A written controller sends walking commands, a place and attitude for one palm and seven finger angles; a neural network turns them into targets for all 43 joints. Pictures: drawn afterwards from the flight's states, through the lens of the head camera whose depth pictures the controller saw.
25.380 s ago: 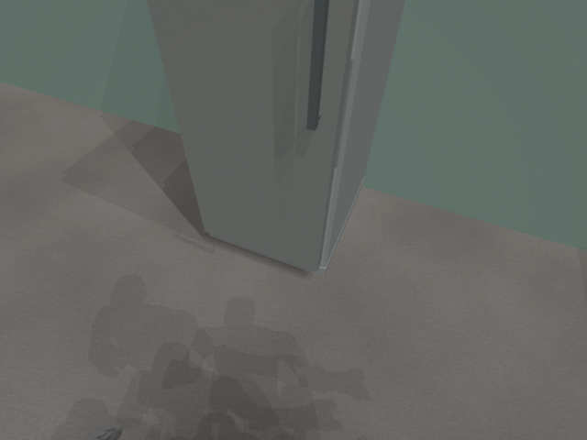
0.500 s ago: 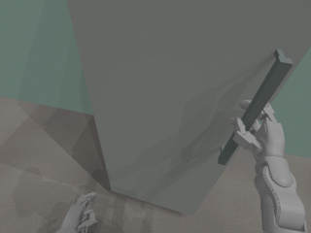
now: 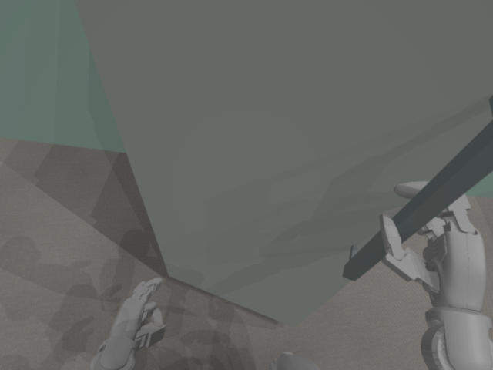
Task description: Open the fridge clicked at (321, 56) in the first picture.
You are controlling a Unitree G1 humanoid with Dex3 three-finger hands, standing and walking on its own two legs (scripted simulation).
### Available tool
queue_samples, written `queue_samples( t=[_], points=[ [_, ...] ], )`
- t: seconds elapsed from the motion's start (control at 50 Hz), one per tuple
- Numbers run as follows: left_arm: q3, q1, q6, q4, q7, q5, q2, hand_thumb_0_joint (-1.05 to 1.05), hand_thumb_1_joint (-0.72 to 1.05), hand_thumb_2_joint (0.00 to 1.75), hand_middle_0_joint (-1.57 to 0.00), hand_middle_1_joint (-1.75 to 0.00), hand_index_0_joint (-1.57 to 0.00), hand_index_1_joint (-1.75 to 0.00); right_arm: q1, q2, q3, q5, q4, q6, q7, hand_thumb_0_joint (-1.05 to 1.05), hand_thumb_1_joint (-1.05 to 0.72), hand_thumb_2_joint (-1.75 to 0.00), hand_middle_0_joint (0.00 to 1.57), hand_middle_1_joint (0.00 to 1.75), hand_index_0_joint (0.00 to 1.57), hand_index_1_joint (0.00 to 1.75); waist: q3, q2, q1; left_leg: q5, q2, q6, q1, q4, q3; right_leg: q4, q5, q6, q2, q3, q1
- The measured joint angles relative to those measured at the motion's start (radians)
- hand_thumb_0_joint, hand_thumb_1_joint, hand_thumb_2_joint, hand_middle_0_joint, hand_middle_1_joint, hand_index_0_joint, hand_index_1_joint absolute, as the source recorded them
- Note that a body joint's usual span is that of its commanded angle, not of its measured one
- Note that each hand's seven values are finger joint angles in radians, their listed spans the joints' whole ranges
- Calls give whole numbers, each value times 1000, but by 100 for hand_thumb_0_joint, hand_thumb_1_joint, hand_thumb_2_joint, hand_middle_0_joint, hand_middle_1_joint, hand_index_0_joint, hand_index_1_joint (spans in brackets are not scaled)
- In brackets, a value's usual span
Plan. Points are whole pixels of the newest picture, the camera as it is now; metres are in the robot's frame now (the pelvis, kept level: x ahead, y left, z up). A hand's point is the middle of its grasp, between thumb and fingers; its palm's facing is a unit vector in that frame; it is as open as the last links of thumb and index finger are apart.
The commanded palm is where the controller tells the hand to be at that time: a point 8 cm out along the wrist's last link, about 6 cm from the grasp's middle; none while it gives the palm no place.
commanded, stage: walk backward, drawing the door open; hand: right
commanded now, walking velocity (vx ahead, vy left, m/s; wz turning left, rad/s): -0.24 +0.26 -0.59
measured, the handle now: (402, 214) +0.30 -0.17 +0.15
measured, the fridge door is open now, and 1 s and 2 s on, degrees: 15 47 82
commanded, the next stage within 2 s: stop walking and hold the door back in 1.78 s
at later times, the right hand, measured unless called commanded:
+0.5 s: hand (358, 320) +0.17 -0.08 +0.15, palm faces +0.37 +0.90 -0.22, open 6.9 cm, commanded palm +0.13 -0.12 +0.16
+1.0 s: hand out of the picture +0.08 +0.03 +0.15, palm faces +0.69 +0.69 -0.23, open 7.0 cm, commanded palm +0.02 +0.01 +0.15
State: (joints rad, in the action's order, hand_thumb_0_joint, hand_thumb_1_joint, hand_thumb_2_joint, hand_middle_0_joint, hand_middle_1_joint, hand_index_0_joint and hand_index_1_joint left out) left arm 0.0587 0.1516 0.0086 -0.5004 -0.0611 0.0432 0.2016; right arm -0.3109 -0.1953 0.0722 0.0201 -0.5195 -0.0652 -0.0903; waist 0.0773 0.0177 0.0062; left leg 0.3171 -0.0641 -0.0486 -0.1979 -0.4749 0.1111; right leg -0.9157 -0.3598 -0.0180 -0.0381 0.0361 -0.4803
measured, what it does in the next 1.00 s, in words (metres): steps to the left, turning right: right foot, then left foot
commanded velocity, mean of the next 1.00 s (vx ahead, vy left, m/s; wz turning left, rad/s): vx -0.17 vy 0.34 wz -0.74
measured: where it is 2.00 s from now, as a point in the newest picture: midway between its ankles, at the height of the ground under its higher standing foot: outside the picture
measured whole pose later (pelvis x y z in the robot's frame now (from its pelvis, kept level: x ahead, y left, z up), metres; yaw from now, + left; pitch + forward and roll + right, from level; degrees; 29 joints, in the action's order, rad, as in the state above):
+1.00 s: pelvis -0.06 +0.32 -0.02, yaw -41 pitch -3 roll +0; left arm -0.02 0.10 -0.10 -0.65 -0.08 0.00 0.18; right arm -0.08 -0.23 0.08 0.01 -0.46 -0.03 -0.06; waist 0.17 0.02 -0.05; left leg 0.29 -0.08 0.02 -0.28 -0.62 0.08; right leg -1.19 -0.56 -0.05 0.05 0.03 -0.57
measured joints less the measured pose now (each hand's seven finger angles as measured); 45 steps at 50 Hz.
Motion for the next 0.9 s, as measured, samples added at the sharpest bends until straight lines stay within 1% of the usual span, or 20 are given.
queue_samples(
  t=[0.06,0.1,0.12,0.16,0.22,0.26,0.34,0.38,0.44,0.48,0.52,0.56,0.58,0.62,0.66,0.7,0.76,0.84,0.88,0.9],
  points=[
    [-10,-1,6,-16,-15,-6,4,1,90,90,-20,-30,-20,-30,-9,6,-17,-8,-32,-4,-3,-6,-60,-75,45,140,24,135,20,15,-12,22,22,-6,11,-38,34,146,100,2,28,38,17],
    [-15,7,-1,-22,-21,-13,3,1,90,90,-20,-30,-20,-30,-18,2,-32,-11,-57,-9,-8,-7,-60,-76,45,140,24,133,18,20,-12,62,38,-7,-4,-111,47,287,259,15,43,51,77],
    [-21,6,-10,-28,-22,-15,-2,1,90,90,-20,-30,-20,-30,-17,-4,-36,-9,-65,-15,-13,-7,-60,-76,45,140,23,133,15,17,-9,89,43,9,-38,-192,36,328,234,27,49,52,109],
    [-36,-10,-31,-53,-16,-13,-32,1,90,90,-20,-30,-20,-30,23,-28,-36,-15,-47,-26,-29,-8,-61,-76,46,140,22,130,38,-19,-19,185,58,49,-125,-424,-44,346,167,37,30,39,128],
    [-35,-22,-69,-87,1,-3,-64,1,91,90,-20,-30,-20,-30,87,-46,-30,-26,-8,-8,-26,-8,-62,-76,46,140,20,130,60,-24,-45,199,105,72,-226,-621,-113,400,231,15,32,-37,132],
    [-30,-23,-90,-103,7,-5,-75,1,91,90,-20,-30,-20,-30,117,-51,-29,-29,10,10,-23,-7,-63,-76,46,140,20,130,64,-10,-49,170,108,72,-239,-565,-130,430,269,-5,54,-88,126],
    [-25,-10,-115,-108,10,-11,-90,1,90,90,-20,-30,-20,-30,152,-63,-18,-16,30,42,-19,-7,-63,-77,46,140,20,130,42,11,-38,123,82,61,-144,-251,-147,441,297,-46,91,-167,84],
    [-22,-16,-118,-107,9,-17,-93,1,90,90,-20,-30,-20,-30,163,-69,4,-5,25,51,-20,-7,-62,-78,46,140,20,130,36,7,-31,-22,65,61,-104,-105,-124,386,231,-46,99,-182,35],
    [-34,-28,-104,-128,1,-24,-67,1,90,90,-20,-30,-20,-30,169,-46,3,-13,23,58,-17,-7,-62,-78,46,140,20,131,47,13,-47,-82,54,46,-118,-120,-61,29,-17,-29,81,-121,-68],
    [-45,-17,-95,-138,-10,-21,-48,1,90,90,-20,-30,-20,-30,165,-32,-14,-24,18,58,-4,-6,-62,-78,46,141,21,131,46,2,-52,-70,36,36,-112,-110,-27,-120,-92,-24,71,-49,-72],
    [-51,2,-97,-135,-23,-17,-34,1,90,90,-20,-30,-20,-30,164,-25,-35,-30,8,52,13,-6,-62,-77,46,141,22,131,44,-16,-60,-72,16,28,-114,-103,13,-79,-111,-22,71,21,-16],
    [-55,22,-111,-118,-34,-16,-20,1,90,90,-20,-30,-20,-30,170,-25,-57,-29,-9,44,24,-6,-61,-77,46,141,22,130,36,-30,-66,-61,-3,21,-150,-143,49,110,-34,-19,73,69,79],
    [-59,34,-122,-96,-35,-14,-6,1,90,90,-20,-30,-20,-30,173,-22,-67,-30,-26,42,24,-7,-61,-77,46,141,21,128,25,-14,-63,-42,5,23,-201,-217,59,231,84,-1,88,57,131],
    [-81,14,-136,-104,-29,-9,-24,1,90,90,-20,-30,-20,-30,214,-39,-69,-39,-17,17,20,-8,-62,-76,46,141,19,125,70,-42,-56,95,23,53,-294,-437,-22,231,69,26,76,37,127],
    [-82,-2,-140,-117,-13,-7,-46,1,90,90,-20,-30,-20,-30,243,-56,-56,-47,4,6,30,-8,-62,-76,47,141,18,124,114,-49,-55,166,63,77,-356,-603,-80,255,76,20,83,-3,137],
    [-77,-9,-150,-129,2,-8,-58,1,90,90,-20,-30,-20,-30,262,-68,-45,-55,30,1,41,-7,-62,-75,47,141,19,125,135,-29,-53,127,85,88,-399,-674,-100,315,127,-6,106,-56,149],
    [-72,0,-156,-136,15,-20,-62,1,90,90,-20,-30,-20,-30,276,-58,-40,-45,73,7,48,-6,-62,-76,46,140,19,126,133,16,-39,34,75,91,-372,-565,-117,391,195,-44,147,-129,155],
    [-63,28,-140,-128,13,-41,-70,1,90,90,-20,-30,-20,-30,270,-62,-24,-13,108,33,45,-5,-62,-78,45,139,20,126,73,55,-28,45,62,87,-171,-254,-120,389,196,-60,184,-209,102],
    [-53,25,-133,-129,13,-48,-81,1,90,90,-20,-30,-20,-30,271,-80,3,-5,99,48,37,-7,-61,-78,45,139,20,126,30,11,-18,-11,27,77,-88,-87,-122,261,63,-51,161,-202,16],
    [-53,-1,-129,-142,10,-46,-68,1,90,90,-20,-30,-20,-30,273,-65,17,-11,99,44,32,-7,-61,-79,45,139,20,126,42,22,-21,-36,32,86,-105,-116,-108,113,-31,-44,155,-198,-38]
  ],
)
